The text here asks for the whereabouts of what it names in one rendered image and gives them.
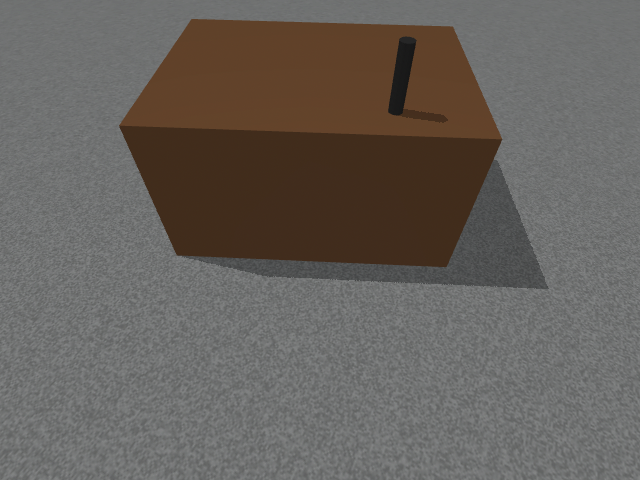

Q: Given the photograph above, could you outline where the can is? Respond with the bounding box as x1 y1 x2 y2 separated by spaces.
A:
388 37 416 115

